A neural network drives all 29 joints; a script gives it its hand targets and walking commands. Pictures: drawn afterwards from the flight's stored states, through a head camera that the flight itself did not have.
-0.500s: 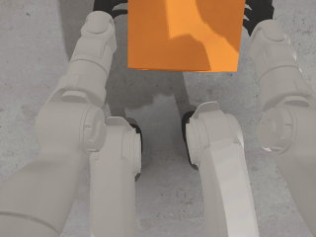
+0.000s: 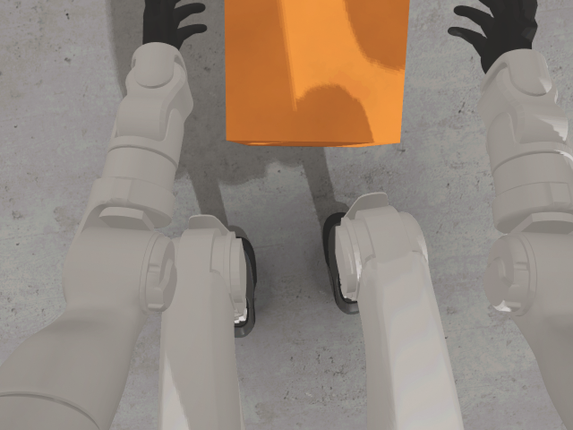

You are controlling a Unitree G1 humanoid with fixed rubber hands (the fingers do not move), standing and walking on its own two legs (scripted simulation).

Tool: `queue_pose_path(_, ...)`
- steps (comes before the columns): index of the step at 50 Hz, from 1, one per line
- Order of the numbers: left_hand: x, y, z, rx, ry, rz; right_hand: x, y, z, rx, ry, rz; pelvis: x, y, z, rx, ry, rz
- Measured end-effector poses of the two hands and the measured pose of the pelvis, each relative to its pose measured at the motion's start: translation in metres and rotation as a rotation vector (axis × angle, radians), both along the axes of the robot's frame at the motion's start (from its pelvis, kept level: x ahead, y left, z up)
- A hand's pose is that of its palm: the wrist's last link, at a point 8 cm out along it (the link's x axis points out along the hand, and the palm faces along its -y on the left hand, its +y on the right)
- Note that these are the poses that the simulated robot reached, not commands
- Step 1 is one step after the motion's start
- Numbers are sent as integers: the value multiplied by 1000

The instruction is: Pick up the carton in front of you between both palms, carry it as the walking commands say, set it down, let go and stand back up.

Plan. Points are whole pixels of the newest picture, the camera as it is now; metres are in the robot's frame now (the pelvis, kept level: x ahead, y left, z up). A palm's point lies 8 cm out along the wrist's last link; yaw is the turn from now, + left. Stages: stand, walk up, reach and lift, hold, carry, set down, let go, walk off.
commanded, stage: set down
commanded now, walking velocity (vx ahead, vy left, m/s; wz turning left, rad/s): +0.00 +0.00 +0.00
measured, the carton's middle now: (308, 77) +0.50 -0.07 -0.27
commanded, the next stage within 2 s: let go in 0.82 s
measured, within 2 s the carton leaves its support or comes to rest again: neither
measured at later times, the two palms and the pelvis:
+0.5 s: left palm out of the picture +0.54 +0.10 +0.01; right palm out of the picture +0.47 -0.29 +0.02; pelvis +0.02 +0.00 +0.12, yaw -1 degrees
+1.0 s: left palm out of the picture +0.51 +0.12 +0.15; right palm out of the picture +0.46 -0.29 +0.15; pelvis +0.06 -0.01 +0.26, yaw -1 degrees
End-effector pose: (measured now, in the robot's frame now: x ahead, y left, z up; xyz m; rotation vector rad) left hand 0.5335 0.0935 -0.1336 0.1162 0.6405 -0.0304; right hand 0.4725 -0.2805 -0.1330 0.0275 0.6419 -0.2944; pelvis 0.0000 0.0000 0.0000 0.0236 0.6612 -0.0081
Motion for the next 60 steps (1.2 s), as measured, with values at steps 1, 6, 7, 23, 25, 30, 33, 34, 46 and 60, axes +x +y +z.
queue_pose_path(1,0,-1,8,2,4,4,-1,-1,8,1,3,-2,0,0,6,2,9,-2)
queue_pose_path(6,5,0,45,8,13,17,-1,-3,44,1,13,-1,2,-1,33,10,55,-12)
queue_pose_path(7,6,1,52,9,12,18,0,-2,50,0,13,1,3,-1,38,11,64,-13)
queue_pose_path(23,3,10,135,6,-12,8,0,-8,141,-17,-4,14,19,-1,113,5,136,-13)
queue_pose_path(25,3,10,148,6,-11,7,0,-9,154,-13,-4,15,22,0,124,4,136,-15)
queue_pose_path(30,4,10,182,7,-9,5,0,-10,187,-5,-5,20,28,0,152,5,133,-20)
queue_pose_path(33,3,12,201,7,-8,5,-1,-10,206,-3,-5,23,31,0,170,6,129,-22)
queue_pose_path(34,3,12,208,8,-7,5,-1,-9,212,-2,-6,23,32,0,176,7,127,-23)
queue_pose_path(46,-5,18,271,31,13,6,-4,-8,274,-18,16,54,46,-5,240,6,91,-25)
queue_pose_path(60,-90,52,333,106,105,37,-75,-6,336,-84,153,187,88,-16,311,2,-92,-30)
